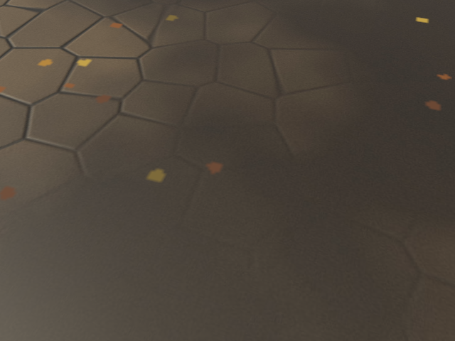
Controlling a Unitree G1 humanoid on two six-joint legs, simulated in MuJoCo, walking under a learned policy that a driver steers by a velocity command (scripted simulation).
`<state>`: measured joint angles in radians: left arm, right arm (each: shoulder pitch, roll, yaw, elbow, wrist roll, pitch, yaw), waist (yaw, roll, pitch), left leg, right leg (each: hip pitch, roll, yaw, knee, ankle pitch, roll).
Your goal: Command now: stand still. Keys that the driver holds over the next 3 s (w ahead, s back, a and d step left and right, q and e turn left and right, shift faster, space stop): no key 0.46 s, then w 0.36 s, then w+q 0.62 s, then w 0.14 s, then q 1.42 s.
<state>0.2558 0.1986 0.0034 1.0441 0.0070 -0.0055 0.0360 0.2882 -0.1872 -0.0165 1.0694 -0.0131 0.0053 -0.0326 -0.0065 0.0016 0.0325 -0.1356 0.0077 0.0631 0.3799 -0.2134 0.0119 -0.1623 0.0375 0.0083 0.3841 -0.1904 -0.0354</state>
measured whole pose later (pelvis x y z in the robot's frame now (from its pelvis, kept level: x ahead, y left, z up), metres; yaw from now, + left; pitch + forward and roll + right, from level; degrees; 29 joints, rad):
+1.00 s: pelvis +0.13 -0.03 +0.00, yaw +3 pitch +1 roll +0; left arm 0.50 0.14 0.02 1.11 0.02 -0.10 0.02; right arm 0.21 -0.20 -0.06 1.02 -0.03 -0.04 0.03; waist 0.02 0.03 -0.01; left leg -0.60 0.03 0.01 1.04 -0.18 0.08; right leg 0.02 0.05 -0.11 0.23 -0.27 -0.07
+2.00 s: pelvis +0.62 +0.06 -0.01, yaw +33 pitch +0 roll +0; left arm 0.19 0.22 0.03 0.81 0.03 -0.05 0.03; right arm 0.22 -0.28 -0.09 0.82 -0.03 0.04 0.00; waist -0.02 0.03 0.09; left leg -0.55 -0.02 -0.03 1.16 -0.40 -0.01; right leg -0.31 -0.03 -0.15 0.42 -0.12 -0.06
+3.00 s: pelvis +0.63 +0.07 +0.00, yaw +68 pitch +0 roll +1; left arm 0.20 0.25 0.04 0.67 0.02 0.02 0.04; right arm 0.23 -0.32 -0.09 0.72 -0.01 0.08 0.05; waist 0.00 0.04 0.07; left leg -0.45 -0.05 -0.05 1.04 -0.42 -0.06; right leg -0.19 -0.03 -0.11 0.43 -0.24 -0.04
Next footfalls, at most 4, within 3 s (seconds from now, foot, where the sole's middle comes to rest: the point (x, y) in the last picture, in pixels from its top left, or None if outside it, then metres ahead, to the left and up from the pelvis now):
1.24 left None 0.41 0.06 -0.78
1.76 right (226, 269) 0.76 0.04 -0.78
2.24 left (173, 319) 0.59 0.19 -0.78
2.74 right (217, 276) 0.74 0.06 -0.78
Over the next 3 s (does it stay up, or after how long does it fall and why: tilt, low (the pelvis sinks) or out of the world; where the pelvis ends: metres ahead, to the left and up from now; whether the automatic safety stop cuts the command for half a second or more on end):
stays up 0.63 0.07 0.00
